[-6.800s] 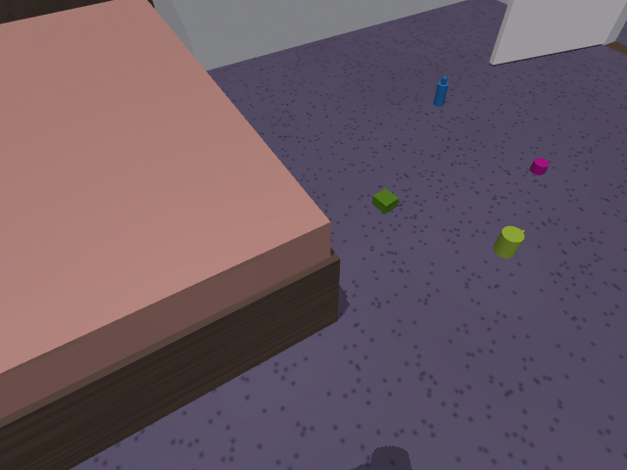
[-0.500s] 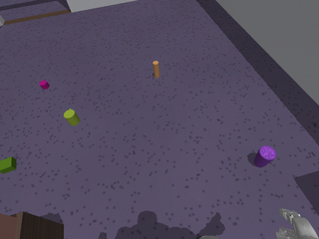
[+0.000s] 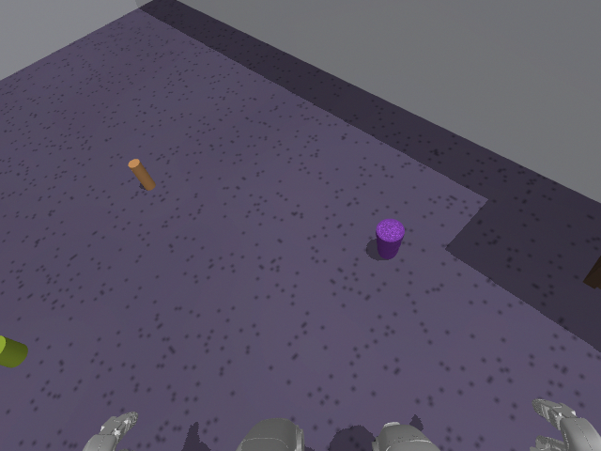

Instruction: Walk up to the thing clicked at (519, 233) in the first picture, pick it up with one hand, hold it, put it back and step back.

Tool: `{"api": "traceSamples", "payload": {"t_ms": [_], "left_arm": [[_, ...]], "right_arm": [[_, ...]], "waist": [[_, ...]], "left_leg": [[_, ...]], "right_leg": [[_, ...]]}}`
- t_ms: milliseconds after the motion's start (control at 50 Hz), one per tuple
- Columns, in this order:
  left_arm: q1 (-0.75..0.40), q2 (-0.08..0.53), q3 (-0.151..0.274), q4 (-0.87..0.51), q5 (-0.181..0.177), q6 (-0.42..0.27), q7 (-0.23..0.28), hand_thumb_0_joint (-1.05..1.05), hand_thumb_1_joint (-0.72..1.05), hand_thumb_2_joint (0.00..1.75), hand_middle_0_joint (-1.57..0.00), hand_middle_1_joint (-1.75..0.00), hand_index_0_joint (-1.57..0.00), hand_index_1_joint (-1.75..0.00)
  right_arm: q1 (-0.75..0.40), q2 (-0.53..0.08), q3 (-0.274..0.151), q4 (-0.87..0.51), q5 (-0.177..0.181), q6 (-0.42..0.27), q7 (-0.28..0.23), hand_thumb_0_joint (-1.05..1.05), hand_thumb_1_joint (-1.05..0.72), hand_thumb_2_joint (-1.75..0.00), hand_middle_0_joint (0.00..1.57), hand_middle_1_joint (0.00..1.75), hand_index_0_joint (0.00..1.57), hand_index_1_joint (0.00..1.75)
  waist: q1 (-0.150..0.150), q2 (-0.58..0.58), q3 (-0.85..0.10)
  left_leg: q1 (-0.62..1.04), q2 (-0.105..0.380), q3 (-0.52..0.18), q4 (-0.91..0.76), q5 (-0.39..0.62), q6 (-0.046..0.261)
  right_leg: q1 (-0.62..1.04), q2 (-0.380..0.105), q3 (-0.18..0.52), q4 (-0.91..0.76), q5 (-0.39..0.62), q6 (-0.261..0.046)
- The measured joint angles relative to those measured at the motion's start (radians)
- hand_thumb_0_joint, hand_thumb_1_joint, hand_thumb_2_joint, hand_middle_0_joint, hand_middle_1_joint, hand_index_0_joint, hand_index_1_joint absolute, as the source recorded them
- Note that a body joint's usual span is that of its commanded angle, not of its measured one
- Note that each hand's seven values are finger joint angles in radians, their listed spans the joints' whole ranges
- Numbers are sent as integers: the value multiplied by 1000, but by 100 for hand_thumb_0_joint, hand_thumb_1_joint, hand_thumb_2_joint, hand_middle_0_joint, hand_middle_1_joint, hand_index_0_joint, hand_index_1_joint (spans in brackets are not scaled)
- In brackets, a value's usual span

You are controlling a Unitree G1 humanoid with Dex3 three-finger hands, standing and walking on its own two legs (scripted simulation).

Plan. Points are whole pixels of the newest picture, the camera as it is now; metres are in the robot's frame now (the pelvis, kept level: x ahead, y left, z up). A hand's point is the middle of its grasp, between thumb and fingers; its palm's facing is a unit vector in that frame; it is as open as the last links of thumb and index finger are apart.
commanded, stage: walk up
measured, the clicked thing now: (3, 348) +0.47 +1.17 -0.71
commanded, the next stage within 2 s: none
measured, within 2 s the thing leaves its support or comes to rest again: neither
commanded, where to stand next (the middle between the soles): +0.04 +0.00 m, yaw -69 degrees
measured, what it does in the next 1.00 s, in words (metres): steps on the spot, turning right: left foot, then right foot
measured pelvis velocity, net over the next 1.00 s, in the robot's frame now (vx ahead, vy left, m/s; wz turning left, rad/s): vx -0.04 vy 0.05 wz -0.87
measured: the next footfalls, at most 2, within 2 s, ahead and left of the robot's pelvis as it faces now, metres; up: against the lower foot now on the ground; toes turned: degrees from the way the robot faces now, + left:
left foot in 0.24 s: +0.13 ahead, +0.15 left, +0.00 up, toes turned -19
right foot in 0.78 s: -0.08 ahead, -0.04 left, +0.00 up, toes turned -45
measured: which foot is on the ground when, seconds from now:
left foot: up 0.00-0.22, down 0.24-0.80, up 0.82-1.00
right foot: down 0.00-0.26, up 0.28-0.76, down 0.78-1.00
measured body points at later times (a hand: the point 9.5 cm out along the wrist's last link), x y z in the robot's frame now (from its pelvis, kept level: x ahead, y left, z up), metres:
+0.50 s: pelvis +0.00 +0.10 +0.02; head +0.07 +0.12 +0.46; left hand +0.26 +0.33 -0.11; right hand -0.07 -0.23 -0.05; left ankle +0.10 +0.16 -0.72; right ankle -0.10 -0.05 -0.64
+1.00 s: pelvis -0.04 +0.05 +0.01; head -0.06 +0.02 +0.45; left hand +0.25 +0.22 -0.07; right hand -0.25 -0.20 -0.13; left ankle +0.10 +0.12 -0.66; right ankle -0.11 -0.01 -0.72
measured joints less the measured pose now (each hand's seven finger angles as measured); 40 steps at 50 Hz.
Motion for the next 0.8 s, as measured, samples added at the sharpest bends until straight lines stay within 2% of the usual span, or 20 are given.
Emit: {"api": "traceSamples", "payload": {"t_ms": [120,220,240,260,300,340,360,400,440,540,640,740,780,800], "left_arm": [[4,1,1,-47,7,24,4,1,90,90,-21,-30,-20,-30],[-20,23,16,-101,22,45,-12,1,90,90,-21,-30,-20,-30],[-28,32,18,-108,22,48,-13,1,90,90,-21,-30,-20,-30],[-40,46,22,-112,19,51,-13,1,90,90,-21,-30,-20,-30],[-68,71,37,-103,14,59,-7,1,90,90,-21,-30,-20,-30],[-66,82,43,-86,19,61,-1,1,90,90,-21,-30,-20,-30],[-59,89,41,-76,21,63,-6,1,90,90,-20,-30,-20,-30],[-46,102,41,-56,18,69,-25,1,91,90,-20,-30,-20,-30],[-31,109,41,-46,10,74,-47,1,91,90,-20,-30,-20,-30],[18,103,32,-22,-4,82,-76,1,91,90,-20,-30,-20,-30],[40,88,22,11,-4,88,-77,1,91,90,-20,-30,-20,-30],[38,68,14,25,-1,61,-83,1,91,90,-20,-30,-20,-30],[42,64,18,23,0,45,-84,1,91,90,-20,-30,-20,-30],[38,56,21,25,2,37,-81,1,91,90,-20,-30,-20,-30]], "right_arm": [[5,7,24,-31,-3,-15,-9,0,-91,-90,20,30,20,30],[13,-6,16,-20,1,-32,-41,0,-91,-90,20,30,20,30],[18,-6,14,-19,1,-40,-48,0,-91,-90,20,30,20,30],[20,1,11,-15,-3,-49,-57,0,-91,-90,20,30,20,30],[26,25,16,-13,-13,-57,-67,0,-91,-90,20,30,20,30],[22,35,25,-10,-16,-52,-61,0,-91,-90,20,30,20,30],[20,41,26,-9,-18,-51,-59,0,-91,-90,20,30,20,30],[30,51,26,-8,-22,-59,-64,0,-90,-90,20,30,20,30],[49,50,28,-7,-20,-72,-68,0,-90,-90,20,30,20,30],[105,23,25,-27,-17,-99,-60,0,-90,-90,20,30,20,30],[152,-3,20,-57,-19,-115,-44,0,-90,-90,20,30,20,30],[177,-40,6,-52,-25,-103,-34,0,-90,-90,20,30,20,30],[188,-53,-2,-44,-27,-91,-34,0,-90,-90,20,30,20,30],[191,-61,-7,-34,-27,-82,-37,0,-90,-90,20,30,20,30]], "waist": [[9,-21,-8],[20,-43,-18],[17,-50,-21],[10,-70,-17],[10,-128,-2],[1,-134,7],[-8,-133,9],[-16,-142,0],[-15,-153,-14],[-5,-163,-50],[-28,-153,-65],[-56,-104,-76],[-59,-83,-91],[-61,-56,-88]], "left_leg": [[-101,6,-72,-93,137,-3],[-47,-29,-81,-303,183,11],[-19,-38,-78,-369,215,15],[-2,-50,-68,-414,306,26],[7,-54,-16,-414,324,50],[27,-14,18,-425,317,63],[42,8,30,-446,324,66],[69,34,60,-507,354,67],[86,46,91,-559,381,68],[95,73,185,-576,382,76],[92,107,263,-544,366,74],[69,165,320,-475,338,57],[48,190,333,-422,311,48],[32,210,313,-375,267,47]], "right_leg": [[10,32,127,-64,46,25],[-31,73,228,-28,40,63],[-43,82,244,-15,35,75],[-54,82,261,5,27,87],[-93,90,276,117,-74,58],[-143,117,192,298,-189,55],[-161,118,142,384,-204,54],[-175,94,84,495,-159,44],[-162,53,63,520,-98,39],[-90,-42,43,418,-85,53],[-56,-97,-13,296,-148,55],[-17,-108,-93,140,-185,23],[15,-101,-113,65,-143,6],[20,-83,-120,63,-105,6]]}}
